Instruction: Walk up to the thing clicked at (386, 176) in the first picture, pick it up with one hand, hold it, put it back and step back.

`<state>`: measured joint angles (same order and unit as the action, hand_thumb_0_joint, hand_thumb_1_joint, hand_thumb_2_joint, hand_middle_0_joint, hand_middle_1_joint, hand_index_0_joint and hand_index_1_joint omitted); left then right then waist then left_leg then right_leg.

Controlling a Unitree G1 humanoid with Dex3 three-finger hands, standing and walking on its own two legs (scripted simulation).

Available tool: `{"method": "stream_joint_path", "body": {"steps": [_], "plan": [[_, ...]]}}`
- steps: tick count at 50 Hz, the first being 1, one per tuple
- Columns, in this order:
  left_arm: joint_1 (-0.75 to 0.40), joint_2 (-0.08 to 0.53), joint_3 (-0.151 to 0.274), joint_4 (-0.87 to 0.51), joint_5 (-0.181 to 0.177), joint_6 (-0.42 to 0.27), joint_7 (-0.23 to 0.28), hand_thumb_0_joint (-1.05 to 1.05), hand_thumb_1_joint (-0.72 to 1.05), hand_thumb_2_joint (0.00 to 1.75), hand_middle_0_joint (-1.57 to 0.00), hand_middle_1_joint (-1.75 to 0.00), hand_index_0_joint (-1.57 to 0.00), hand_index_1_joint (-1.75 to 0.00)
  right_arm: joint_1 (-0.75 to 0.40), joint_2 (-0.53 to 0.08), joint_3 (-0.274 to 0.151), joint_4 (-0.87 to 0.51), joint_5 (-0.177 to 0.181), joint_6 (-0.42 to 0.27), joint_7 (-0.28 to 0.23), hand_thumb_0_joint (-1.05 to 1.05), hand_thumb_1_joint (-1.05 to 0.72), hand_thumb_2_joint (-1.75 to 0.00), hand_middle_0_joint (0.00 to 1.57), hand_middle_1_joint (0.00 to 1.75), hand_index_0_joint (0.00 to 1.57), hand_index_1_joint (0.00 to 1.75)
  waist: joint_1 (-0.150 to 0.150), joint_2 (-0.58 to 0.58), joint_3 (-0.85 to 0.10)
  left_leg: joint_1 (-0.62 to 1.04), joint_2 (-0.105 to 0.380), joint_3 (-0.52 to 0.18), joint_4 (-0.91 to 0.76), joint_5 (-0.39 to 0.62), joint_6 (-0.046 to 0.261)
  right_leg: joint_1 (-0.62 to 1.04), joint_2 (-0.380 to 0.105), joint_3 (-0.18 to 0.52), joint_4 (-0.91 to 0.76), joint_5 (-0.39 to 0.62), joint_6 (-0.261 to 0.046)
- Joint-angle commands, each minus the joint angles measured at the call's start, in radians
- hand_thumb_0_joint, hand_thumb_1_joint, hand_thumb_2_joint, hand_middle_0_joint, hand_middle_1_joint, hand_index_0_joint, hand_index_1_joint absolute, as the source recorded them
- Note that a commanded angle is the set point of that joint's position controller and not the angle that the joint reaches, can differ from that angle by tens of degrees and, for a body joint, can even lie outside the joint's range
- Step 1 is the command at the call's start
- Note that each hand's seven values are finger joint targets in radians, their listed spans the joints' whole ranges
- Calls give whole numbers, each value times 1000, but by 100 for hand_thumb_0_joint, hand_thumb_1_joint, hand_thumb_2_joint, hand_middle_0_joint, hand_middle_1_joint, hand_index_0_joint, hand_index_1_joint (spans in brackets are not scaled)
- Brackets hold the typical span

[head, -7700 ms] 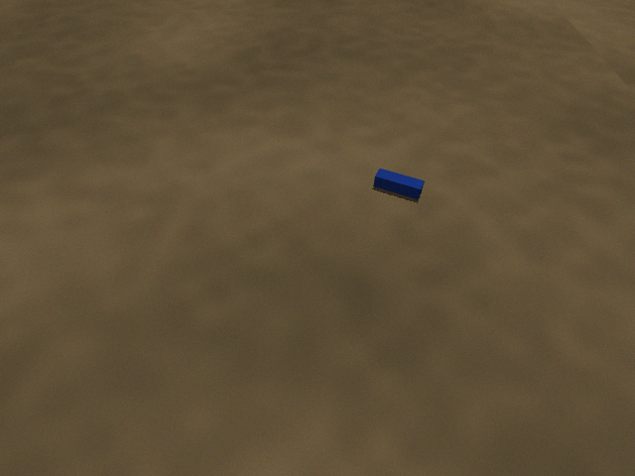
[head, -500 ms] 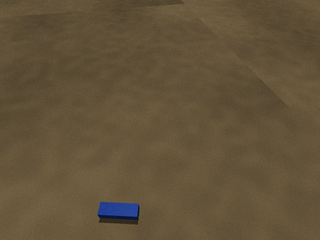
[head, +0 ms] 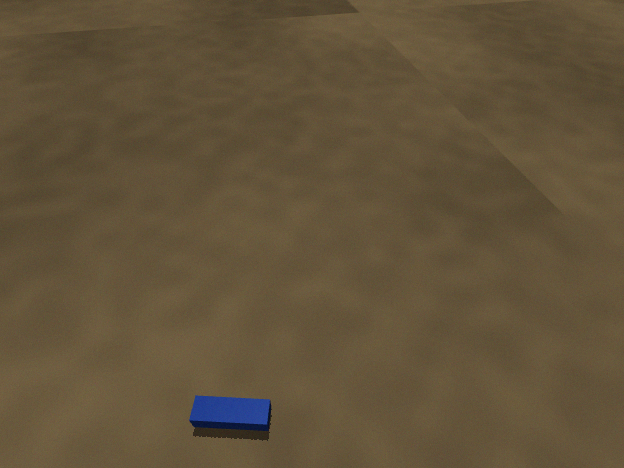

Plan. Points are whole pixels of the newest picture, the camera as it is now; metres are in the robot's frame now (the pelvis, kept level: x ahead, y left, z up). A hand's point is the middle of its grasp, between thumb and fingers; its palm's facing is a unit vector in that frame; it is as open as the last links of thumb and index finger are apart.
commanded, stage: stand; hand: left
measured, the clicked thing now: (232, 413) +0.42 +0.24 -0.75
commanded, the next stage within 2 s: walk up in 0.52 s
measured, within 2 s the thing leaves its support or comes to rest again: neither
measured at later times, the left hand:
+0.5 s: hand out of the picture +0.07 +0.25 -0.16, palm faces -0.03 -0.94 -0.34, open 7.4 cm
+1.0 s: hand out of the picture +0.06 +0.30 -0.19, palm faces -0.03 -0.93 -0.37, open 7.4 cm
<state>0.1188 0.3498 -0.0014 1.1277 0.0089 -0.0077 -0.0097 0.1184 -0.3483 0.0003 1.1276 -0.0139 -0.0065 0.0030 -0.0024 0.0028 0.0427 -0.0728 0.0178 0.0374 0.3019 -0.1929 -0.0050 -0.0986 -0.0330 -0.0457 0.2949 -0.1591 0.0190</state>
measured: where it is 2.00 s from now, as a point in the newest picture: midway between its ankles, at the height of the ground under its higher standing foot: outside the picture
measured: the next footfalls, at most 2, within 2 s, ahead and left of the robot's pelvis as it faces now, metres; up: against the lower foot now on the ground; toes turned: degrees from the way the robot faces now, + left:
left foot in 0.98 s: -0.10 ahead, +0.15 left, +0.00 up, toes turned +0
right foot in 1.36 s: -0.14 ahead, -0.09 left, +0.00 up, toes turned +1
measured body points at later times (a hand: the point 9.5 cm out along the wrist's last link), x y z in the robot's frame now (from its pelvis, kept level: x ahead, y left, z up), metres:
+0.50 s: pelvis +0.00 +0.00 +0.00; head +0.01 +0.00 +0.45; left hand +0.07 +0.30 -0.13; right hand +0.07 -0.30 -0.13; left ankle -0.02 +0.12 -0.75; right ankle +0.00 -0.13 -0.75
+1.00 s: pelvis -0.10 +0.04 -0.04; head -0.02 +0.06 +0.40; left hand +0.06 +0.35 -0.17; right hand -0.02 -0.30 -0.15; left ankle -0.14 +0.15 -0.75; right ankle +0.00 -0.13 -0.75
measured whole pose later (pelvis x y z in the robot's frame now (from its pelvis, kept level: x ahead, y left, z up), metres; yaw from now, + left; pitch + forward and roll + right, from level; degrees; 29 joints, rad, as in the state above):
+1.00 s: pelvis -0.10 +0.04 -0.04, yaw +2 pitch +0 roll +0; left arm 0.00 0.41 0.05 0.88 0.03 0.07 0.00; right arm 0.15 -0.41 -0.08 0.95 -0.02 0.04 0.01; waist -0.03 -0.05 0.18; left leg -0.27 -0.02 -0.02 0.73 -0.48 0.01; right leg -0.50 -0.11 -0.01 0.74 -0.24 0.02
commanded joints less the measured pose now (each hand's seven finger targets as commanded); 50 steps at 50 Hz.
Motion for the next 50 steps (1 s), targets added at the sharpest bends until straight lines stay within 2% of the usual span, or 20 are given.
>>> {"method": "stream_joint_path", "body": {"steps": [1,25,26,27,30,31,34,37,38,39,40,41,42,43,44,45,47,48,49,50], "plan": [[-43,213,40,-62,2,-20,18,0,90,90,-20,-30,-20,-30,-42,-213,-38,-64,2,-24,-11,0,-90,-90,20,30,20,30,4,9,-58,-29,127,-99,-55,155,20,24,-115,95,-28,136,-33],[-31,217,39,-61,3,-21,19,0,90,90,-20,-30,-20,-30,-39,-212,-37,-62,2,-23,-10,0,-90,-90,20,30,20,30,4,-3,-57,-25,124,-103,-53,148,19,17,-116,91,-24,120,-32],[-47,270,81,-83,-17,-8,25,0,90,90,-20,-30,-20,-30,-65,-267,-63,-66,15,-2,-8,0,-90,-90,20,30,20,30,16,-11,71,-88,115,-125,43,342,37,-84,-103,94,65,310,-34],[-28,261,83,-102,-20,-3,30,0,90,90,-20,-30,-20,-30,-42,-253,-63,-82,23,3,-10,0,-90,-90,20,30,20,30,10,-16,9,-63,125,-110,77,429,43,-56,-98,74,97,354,-44],[-23,241,86,-130,-18,7,33,0,90,90,-20,-30,-20,-30,-34,-261,-78,-107,28,14,-10,0,-90,-90,20,30,20,30,3,7,-99,-39,137,-106,119,480,73,-28,-81,50,165,338,-56],[-23,235,84,-143,-16,13,32,0,90,90,-20,-30,-20,-30,-41,-269,-85,-118,26,19,-8,0,-90,-90,20,30,20,30,2,16,-126,-37,140,-102,128,452,84,-30,-77,48,181,314,-56],[-29,244,88,-170,-9,26,32,0,90,90,-20,-30,-20,-30,-57,-269,-97,-152,25,35,-9,0,-90,-90,20,30,20,30,4,27,-154,-75,121,-99,196,337,96,-50,-97,70,215,282,-89],[-44,283,102,-202,-3,32,29,0,90,90,-20,-30,-20,-30,-37,-247,-100,-177,23,47,-8,0,-90,-90,20,30,20,30,4,-40,-157,-126,46,-73,338,159,85,-95,-187,171,181,267,-162],[-58,302,111,-215,-1,33,29,0,90,90,-20,-30,-20,-30,-25,-232,-97,-180,22,51,-5,0,-90,-90,20,30,20,30,9,-104,-146,-120,-5,-35,434,43,62,-142,-252,229,124,271,-205],[-94,324,118,-235,7,35,30,0,90,90,-20,-30,-20,-30,-2,-221,-100,-184,19,60,-1,0,-90,-90,20,30,20,30,4,-187,-120,-148,-61,-13,559,-218,43,-188,-330,300,67,273,-263],[-103,338,123,-250,22,33,31,0,90,90,-20,-30,-20,-30,13,-222,-103,-192,12,69,2,0,-90,-90,20,30,20,30,12,-214,-81,-178,-59,-58,694,-390,38,-248,-381,345,44,265,-308],[-135,350,128,-271,31,31,34,0,90,90,-20,-30,-20,-30,61,-221,-102,-200,12,76,6,0,-90,-90,20,30,20,30,-16,-236,-57,-179,-17,-119,722,-409,46,-304,-400,348,46,234,-310],[-165,332,125,-288,31,34,33,0,90,90,-20,-30,-20,-30,79,-236,-111,-196,18,74,9,0,-90,-90,20,30,20,30,-29,-213,-54,-148,-15,-129,736,-408,54,-355,-368,292,67,190,-294],[-202,325,125,-307,35,33,36,0,90,90,-20,-30,-20,-30,113,-242,-119,-198,23,72,12,0,-90,-90,20,30,20,30,-51,-227,-59,-134,1,-150,727,-383,62,-371,-338,261,108,174,-260],[-209,311,119,-314,40,34,39,0,90,90,-20,-30,-20,-30,134,-240,-121,-198,24,68,11,0,-90,-90,20,30,20,30,-54,-222,-73,-151,5,-130,658,-348,57,-334,-303,233,154,176,-230],[-187,297,115,-314,40,37,37,0,90,90,-20,-30,-20,-30,128,-242,-120,-199,19,62,9,0,-90,-90,20,30,20,30,-39,-185,-85,-165,-12,-89,583,-302,45,-297,-264,203,200,173,-212],[-169,284,112,-331,28,49,35,0,90,90,-20,-30,-20,-30,165,-233,-119,-196,-1,46,-1,0,-90,-90,20,30,20,30,-50,-130,-99,-176,-17,-38,302,-146,34,-216,-203,166,315,128,-154],[-131,257,107,-339,19,60,32,0,90,90,-20,-30,-20,-30,156,-249,-121,-200,-12,36,-8,0,-90,-90,20,30,20,30,-34,5,-83,-178,30,-116,134,24,36,-213,-121,117,441,52,-115],[-105,210,96,-355,8,65,34,0,90,90,-20,-30,-20,-30,133,-324,-142,-217,-34,30,-14,0,-90,-90,20,30,20,30,-19,217,-83,-119,168,-349,90,288,71,-348,15,64,618,-103,-68],[-95,203,102,-351,8,71,39,0,90,90,-20,-30,-20,-30,95,-364,-151,-241,-38,28,-18,0,-90,-90,20,30,20,30,-5,193,-74,-79,252,-430,109,474,143,-454,121,117,703,-410,-52]]}}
